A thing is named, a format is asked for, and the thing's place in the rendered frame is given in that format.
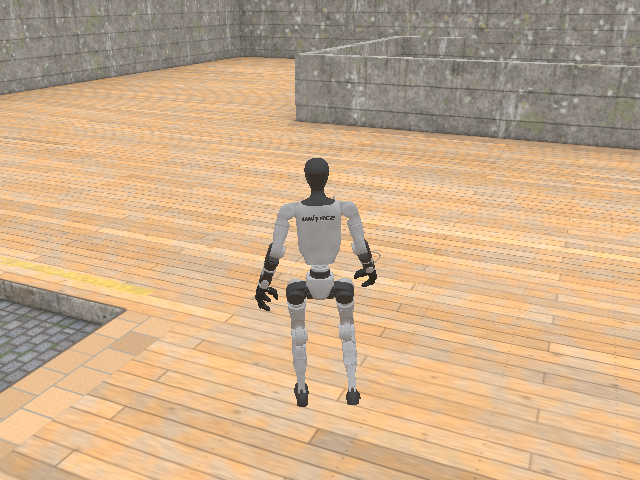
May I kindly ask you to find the humanoid robot torso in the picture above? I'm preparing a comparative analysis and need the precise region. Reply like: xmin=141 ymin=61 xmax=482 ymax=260
xmin=295 ymin=196 xmax=342 ymax=300

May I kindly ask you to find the left robot forearm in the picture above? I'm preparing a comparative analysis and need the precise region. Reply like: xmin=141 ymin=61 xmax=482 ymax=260
xmin=258 ymin=243 xmax=279 ymax=289

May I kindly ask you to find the robot left hand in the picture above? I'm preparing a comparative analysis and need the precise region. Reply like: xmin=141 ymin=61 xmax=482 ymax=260
xmin=255 ymin=285 xmax=278 ymax=311

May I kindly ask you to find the left robot shin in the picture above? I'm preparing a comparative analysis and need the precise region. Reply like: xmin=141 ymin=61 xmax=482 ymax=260
xmin=291 ymin=329 xmax=307 ymax=394

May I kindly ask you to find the robot right hand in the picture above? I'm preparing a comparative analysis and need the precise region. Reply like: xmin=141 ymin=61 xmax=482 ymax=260
xmin=354 ymin=269 xmax=377 ymax=287

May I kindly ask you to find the robot right upper arm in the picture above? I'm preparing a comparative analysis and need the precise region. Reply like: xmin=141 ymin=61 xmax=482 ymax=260
xmin=339 ymin=200 xmax=368 ymax=255

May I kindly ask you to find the right robot forearm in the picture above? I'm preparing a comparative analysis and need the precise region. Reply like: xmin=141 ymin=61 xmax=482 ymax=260
xmin=357 ymin=239 xmax=375 ymax=273

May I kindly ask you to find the robot left upper arm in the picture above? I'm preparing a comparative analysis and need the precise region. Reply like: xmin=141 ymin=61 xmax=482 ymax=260
xmin=269 ymin=202 xmax=297 ymax=259

